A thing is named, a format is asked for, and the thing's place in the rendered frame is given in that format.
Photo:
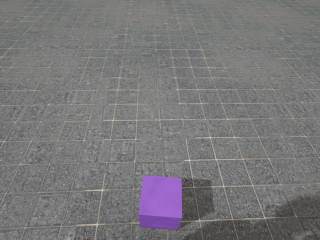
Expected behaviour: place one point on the carton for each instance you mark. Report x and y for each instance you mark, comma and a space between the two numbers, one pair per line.
160, 202

